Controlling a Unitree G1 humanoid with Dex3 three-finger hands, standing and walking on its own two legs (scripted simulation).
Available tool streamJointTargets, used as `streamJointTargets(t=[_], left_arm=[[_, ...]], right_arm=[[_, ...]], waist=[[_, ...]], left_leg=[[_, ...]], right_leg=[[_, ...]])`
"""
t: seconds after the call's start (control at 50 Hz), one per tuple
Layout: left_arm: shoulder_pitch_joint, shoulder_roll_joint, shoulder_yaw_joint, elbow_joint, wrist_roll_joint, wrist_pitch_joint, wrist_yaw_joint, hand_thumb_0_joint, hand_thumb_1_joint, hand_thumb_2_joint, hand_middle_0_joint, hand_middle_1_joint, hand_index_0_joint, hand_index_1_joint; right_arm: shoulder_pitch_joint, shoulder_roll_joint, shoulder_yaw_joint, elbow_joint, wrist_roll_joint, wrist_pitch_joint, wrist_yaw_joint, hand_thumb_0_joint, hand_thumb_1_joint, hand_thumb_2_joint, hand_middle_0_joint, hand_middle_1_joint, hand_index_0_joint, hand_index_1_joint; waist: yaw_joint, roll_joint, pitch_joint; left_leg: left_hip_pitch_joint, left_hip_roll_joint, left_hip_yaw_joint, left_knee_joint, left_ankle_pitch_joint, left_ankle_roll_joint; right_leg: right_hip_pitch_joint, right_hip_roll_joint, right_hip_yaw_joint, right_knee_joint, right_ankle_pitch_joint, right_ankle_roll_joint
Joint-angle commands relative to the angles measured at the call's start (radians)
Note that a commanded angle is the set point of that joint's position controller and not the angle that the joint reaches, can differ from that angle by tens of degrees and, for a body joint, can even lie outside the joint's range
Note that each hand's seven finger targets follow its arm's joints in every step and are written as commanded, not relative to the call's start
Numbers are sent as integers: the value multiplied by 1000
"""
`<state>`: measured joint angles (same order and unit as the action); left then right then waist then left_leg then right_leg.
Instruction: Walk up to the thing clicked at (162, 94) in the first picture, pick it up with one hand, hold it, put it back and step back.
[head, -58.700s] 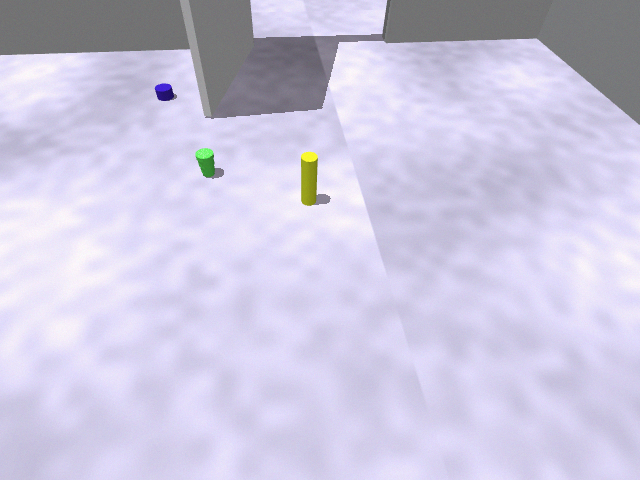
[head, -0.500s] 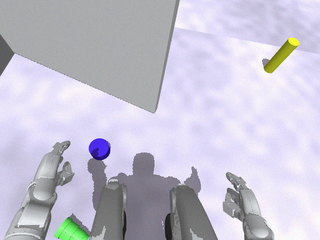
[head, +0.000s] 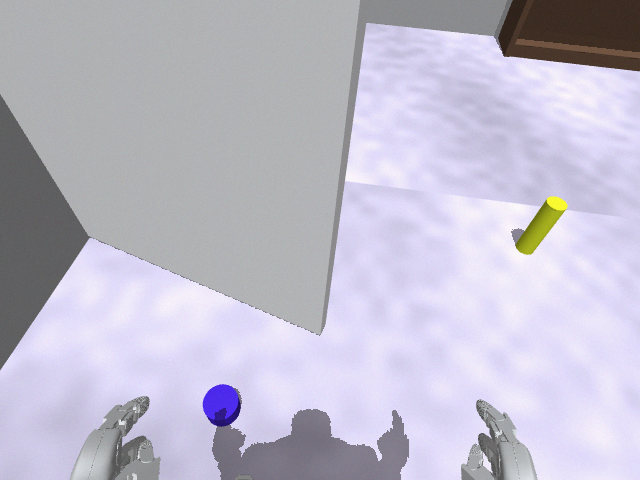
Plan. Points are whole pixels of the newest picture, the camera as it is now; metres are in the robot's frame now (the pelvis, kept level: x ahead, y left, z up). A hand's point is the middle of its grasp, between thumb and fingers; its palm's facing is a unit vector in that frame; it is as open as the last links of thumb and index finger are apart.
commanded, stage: home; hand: left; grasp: from above
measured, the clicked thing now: (222, 405) +0.44 +0.21 -0.68
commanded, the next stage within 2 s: none
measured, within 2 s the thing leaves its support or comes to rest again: neither
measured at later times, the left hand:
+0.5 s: hand (156, 479) +0.16 +0.17 -0.04, palm faces +0.06 -0.98 -0.20, open 7.4 cm
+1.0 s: hand out of the picture +0.16 +0.18 -0.04, palm faces +0.04 -0.98 -0.20, open 7.4 cm
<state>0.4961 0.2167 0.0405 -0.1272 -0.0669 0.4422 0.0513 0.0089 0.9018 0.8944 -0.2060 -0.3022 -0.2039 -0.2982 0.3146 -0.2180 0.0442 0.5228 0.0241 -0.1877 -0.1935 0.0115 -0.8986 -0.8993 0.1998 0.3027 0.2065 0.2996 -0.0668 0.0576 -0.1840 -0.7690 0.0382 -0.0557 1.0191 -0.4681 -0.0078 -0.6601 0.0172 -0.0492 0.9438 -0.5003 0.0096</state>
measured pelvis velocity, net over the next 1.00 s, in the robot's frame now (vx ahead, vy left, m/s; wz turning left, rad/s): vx -0.01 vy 0.00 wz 0.01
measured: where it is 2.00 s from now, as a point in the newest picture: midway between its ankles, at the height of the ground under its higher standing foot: outside the picture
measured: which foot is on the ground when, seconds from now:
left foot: down 0.00-1.00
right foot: down 0.00-1.00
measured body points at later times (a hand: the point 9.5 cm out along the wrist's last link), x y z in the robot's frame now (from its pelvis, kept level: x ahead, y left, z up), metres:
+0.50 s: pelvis +0.00 -0.01 +0.00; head +0.02 +0.00 +0.45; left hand +0.15 +0.23 -0.03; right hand +0.17 -0.25 -0.06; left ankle +0.02 +0.12 -0.68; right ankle -0.02 -0.13 -0.68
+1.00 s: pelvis -0.01 +0.00 +0.00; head +0.01 +0.00 +0.45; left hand +0.15 +0.23 -0.03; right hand +0.15 -0.25 -0.06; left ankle +0.02 +0.12 -0.68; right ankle -0.02 -0.13 -0.68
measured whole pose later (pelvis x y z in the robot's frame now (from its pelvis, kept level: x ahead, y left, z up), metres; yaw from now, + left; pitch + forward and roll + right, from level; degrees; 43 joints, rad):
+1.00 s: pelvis -0.01 +0.00 +0.00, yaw +0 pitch +9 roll -3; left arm 0.50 0.22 0.03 -0.12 -0.05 0.45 0.02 0.01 0.90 0.89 -0.20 -0.30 -0.20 -0.30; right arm 0.29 -0.22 0.04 0.54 0.01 -0.24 -0.19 0.01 -0.90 -0.90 0.20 0.30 0.21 0.30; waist -0.04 0.05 -0.16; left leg -0.71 0.03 -0.05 1.00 -0.46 -0.01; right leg -0.60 0.01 -0.05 0.93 -0.50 0.01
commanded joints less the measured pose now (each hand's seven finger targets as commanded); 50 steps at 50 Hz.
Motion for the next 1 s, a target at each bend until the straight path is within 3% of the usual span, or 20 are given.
streamJointTargets(t=[0.0,0.1,0.24,0.4,0.8,0.88,0.92,0.96,0.98], left_arm=[[5,93,47,-190,5,-34,-8,0,900,900,-200,-300,-200,-300],[-22,98,46,-165,15,-38,-24,0,900,900,-200,-299,-200,-299],[-23,113,57,-181,21,-46,-26,0,900,900,-200,-299,-200,-299],[-16,111,52,-186,22,-49,-23,0,900,900,-200,-299,-200,-299],[-26,114,55,-195,19,-46,-24,0,900,900,-200,-299,-200,-299],[-18,103,37,-171,20,-42,-26,0,900,900,-200,-299,-200,-299],[-47,131,67,-226,16,-49,-23,0,900,900,-200,-299,-200,-299],[-8,94,34,-163,16,-40,-29,0,900,900,-200,-300,-200,-299],[-12,103,47,-189,13,-40,-27,0,900,900,-200,-299,-200,-299]], right_arm=[[-67,-114,-55,-156,-12,-69,-8,0,-900,-900,200,299,200,299],[-79,-123,-58,-150,-17,-89,-8,0,-900,-900,200,300,200,300],[-91,-127,-60,-148,-20,-103,-3,0,-900,-900,200,300,200,300],[-90,-125,-60,-140,-24,-106,-4,0,-900,-900,200,300,200,300],[-89,-127,-62,-138,-18,-111,-6,0,-900,-900,200,300,200,300],[-95,-126,-59,-141,-18,-110,-6,0,-900,-900,200,300,200,300],[-88,-127,-63,-134,-20,-113,-6,0,-900,-900,200,300,200,300],[-91,-125,-59,-139,-19,-113,-5,0,-900,-900,200,300,200,300],[-93,-125,-60,-143,-19,-113,-5,0,-900,-900,200,300,200,300]], waist=[[11,-15,-66],[9,-29,-18],[24,1,-49],[19,-7,-73],[31,4,-38],[23,6,-30],[30,-2,-48],[22,-13,-37],[27,-9,-49]], left_leg=[[201,-31,11,-162,274,25],[202,-34,16,-177,204,28],[228,-37,15,-175,242,23],[234,-39,20,-154,276,26],[215,-28,7,-193,177,21],[214,-27,5,-190,185,21],[217,-27,7,-188,178,22],[207,-28,7,-183,185,23],[213,-28,6,-181,201,23]], right_leg=[[49,23,-23,-161,274,-13],[24,16,-18,-179,211,-9],[52,13,-15,-169,245,-9],[65,10,-6,-167,290,-4],[38,17,-16,-164,181,-13],[26,18,-16,-165,188,-11],[41,17,-15,-164,181,-11],[33,16,-14,-167,188,-10],[45,16,-14,-166,202,-12]])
